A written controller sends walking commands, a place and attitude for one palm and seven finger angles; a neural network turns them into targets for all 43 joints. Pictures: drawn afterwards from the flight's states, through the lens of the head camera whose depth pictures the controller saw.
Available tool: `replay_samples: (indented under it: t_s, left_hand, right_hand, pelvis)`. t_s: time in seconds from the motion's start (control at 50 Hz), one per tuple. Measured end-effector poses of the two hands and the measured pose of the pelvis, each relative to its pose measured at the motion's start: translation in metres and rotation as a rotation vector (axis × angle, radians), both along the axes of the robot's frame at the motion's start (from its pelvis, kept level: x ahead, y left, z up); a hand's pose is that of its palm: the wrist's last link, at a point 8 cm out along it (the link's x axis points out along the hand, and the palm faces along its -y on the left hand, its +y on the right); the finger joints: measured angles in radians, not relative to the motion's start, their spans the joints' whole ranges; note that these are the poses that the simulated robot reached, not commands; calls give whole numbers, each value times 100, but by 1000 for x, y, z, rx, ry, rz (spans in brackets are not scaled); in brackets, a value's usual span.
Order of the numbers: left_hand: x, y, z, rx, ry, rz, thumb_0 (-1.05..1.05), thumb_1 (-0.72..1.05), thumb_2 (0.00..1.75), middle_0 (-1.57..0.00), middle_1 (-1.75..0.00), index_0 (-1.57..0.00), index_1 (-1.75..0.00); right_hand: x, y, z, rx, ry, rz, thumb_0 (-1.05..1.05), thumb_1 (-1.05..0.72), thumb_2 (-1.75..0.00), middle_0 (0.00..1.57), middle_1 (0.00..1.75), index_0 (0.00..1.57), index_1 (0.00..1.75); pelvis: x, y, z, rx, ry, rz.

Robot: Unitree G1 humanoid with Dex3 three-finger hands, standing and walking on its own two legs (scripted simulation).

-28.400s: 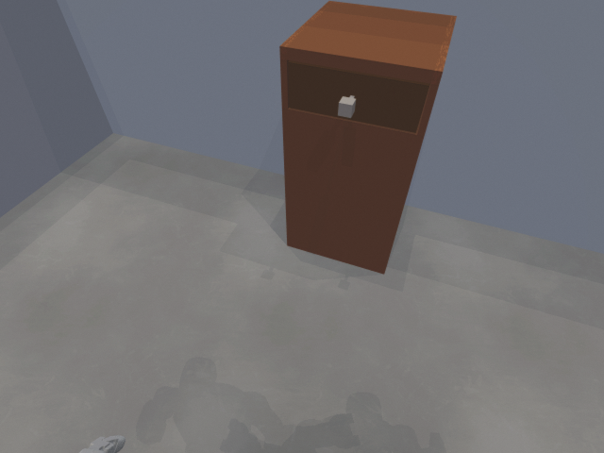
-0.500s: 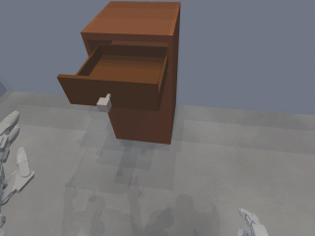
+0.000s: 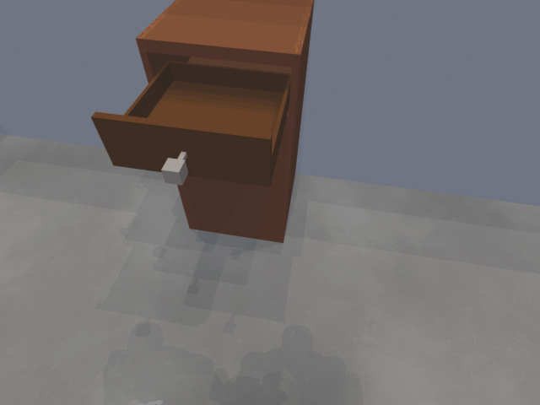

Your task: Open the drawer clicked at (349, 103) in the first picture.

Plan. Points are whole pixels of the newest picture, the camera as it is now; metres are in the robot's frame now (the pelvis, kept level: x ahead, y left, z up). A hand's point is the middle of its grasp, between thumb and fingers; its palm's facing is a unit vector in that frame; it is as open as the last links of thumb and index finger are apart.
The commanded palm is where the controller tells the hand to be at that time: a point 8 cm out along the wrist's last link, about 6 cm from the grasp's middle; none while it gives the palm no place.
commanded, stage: let the arm hang, fingers relaxed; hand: left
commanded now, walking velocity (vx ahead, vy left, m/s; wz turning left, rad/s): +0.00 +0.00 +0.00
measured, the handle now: (178, 165) +0.58 +0.21 -0.01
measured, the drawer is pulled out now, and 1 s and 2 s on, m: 0.30 0.30 0.30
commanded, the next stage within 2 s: look to check the result in 0.80 s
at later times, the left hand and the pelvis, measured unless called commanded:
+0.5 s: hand out of the picture +0.01 +0.19 -0.15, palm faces +0.01 -0.97 -0.23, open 7.4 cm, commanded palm none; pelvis +0.00 +0.01 +0.02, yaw -1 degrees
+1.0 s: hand out of the picture +0.02 +0.17 -0.15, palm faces +0.01 -0.98 -0.21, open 7.4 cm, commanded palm none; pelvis +0.01 +0.00 +0.02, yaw -1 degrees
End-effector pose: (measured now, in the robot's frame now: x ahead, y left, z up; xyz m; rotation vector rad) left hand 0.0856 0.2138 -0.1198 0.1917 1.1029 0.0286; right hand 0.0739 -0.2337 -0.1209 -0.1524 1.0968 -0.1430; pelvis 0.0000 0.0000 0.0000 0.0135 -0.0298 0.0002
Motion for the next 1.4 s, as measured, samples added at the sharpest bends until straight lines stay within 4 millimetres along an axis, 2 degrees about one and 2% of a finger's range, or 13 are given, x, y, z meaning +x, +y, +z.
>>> replay_samples:
  t_s: [0.1,0.16,0.24,0.3,0.46,0.64,0.96,1.4]
  left_hand:
    - [-50,21,-9,31,149,113,-3,99,89,-21,-30,-20,-30]
    - [-74,32,-7,58,234,137,-2,97,89,-21,-30,-20,-30]
    - [-95,42,-1,87,312,155,-1,94,90,-20,-30,-20,-30]
    - [-101,44,1,97,336,160,0,93,90,-20,-30,-20,-30]
    - [-88,32,1,79,307,148,0,91,90,-20,-30,-19,-30]
    - [-68,12,-4,41,265,126,0,91,90,-20,-30,-20,-30]
    - [-68,9,-4,47,295,134,0,91,90,-20,-30,-20,-30]
    - [-58,7,-4,47,289,134,0,90,90,-20,-30,-20,-30]
  right_hand:
    - [-51,3,-3,-10,221,-5,0,-90,-90,20,30,20,30]
    - [-73,6,-3,-9,302,-21,0,-90,-90,20,30,20,30]
    - [-87,11,-5,2,344,-43,0,-90,-90,20,30,20,30]
    - [-88,16,-7,15,343,-52,0,-90,-90,20,30,20,30]
    - [-74,28,-13,53,300,-51,0,-91,-90,20,30,20,30]
    - [-71,22,-11,49,291,-71,0,-91,-90,20,30,20,30]
    - [-80,17,-10,47,338,-90,0,-91,-90,20,30,20,30]
    - [-64,11,-9,38,316,-86,0,-90,-90,20,30,20,30]
  pelvis:
    - [0,-2,8,-20,9,10]
    - [1,1,12,-24,15,7]
    - [3,5,15,-22,13,1]
    - [4,7,16,-18,7,-3]
    - [4,8,18,-10,0,-10]
    - [7,4,18,-8,-3,-14]
    - [12,-3,19,-11,-1,-17]
    - [18,-5,20,-10,3,-19]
